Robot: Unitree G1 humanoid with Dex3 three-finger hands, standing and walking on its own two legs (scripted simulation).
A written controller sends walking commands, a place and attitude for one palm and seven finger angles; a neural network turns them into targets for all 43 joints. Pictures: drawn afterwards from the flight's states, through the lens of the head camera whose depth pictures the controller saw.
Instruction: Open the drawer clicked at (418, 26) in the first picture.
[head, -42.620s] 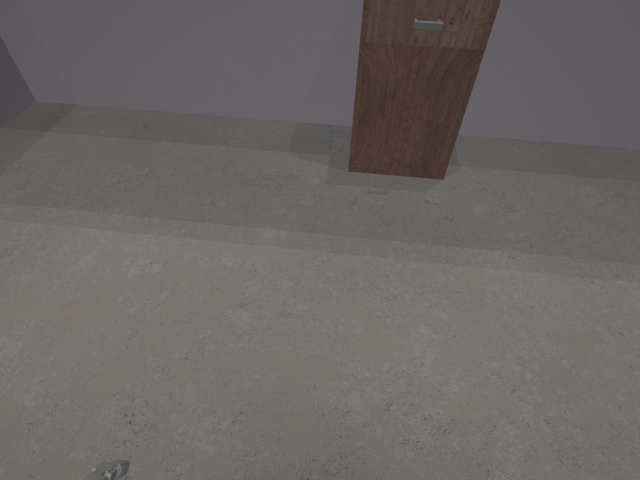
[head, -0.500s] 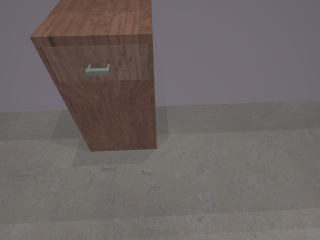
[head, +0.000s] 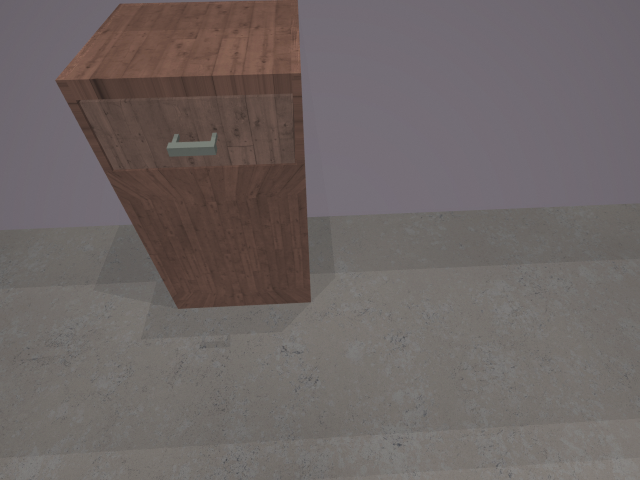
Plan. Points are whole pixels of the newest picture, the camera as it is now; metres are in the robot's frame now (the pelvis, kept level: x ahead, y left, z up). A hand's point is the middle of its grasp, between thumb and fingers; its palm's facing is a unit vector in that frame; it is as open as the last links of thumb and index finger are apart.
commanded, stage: take the last steps up to it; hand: left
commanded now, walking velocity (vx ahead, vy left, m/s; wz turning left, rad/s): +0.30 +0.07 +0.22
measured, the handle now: (193, 143) +0.78 +0.32 -0.03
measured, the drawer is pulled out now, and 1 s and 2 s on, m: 0.00 0.00 0.00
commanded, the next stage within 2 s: come to a stop and stand still in 0.66 s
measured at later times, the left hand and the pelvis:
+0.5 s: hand out of the picture +0.04 +0.26 -0.19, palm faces +0.15 -0.97 -0.18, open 7.4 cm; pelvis +0.13 +0.09 -0.02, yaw +5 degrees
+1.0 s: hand (196, 352) +0.35 +0.24 -0.17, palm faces +0.13 -0.96 -0.26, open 7.2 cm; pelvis +0.28 +0.05 -0.01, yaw +6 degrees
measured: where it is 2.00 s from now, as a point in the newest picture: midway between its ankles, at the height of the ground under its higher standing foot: outside the picture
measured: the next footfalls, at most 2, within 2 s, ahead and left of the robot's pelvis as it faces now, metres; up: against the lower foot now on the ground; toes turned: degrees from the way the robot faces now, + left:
left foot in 0.40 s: +0.18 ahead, +0.22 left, +0.00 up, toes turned +13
right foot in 0.78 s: +0.36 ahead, -0.01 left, +0.00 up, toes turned -2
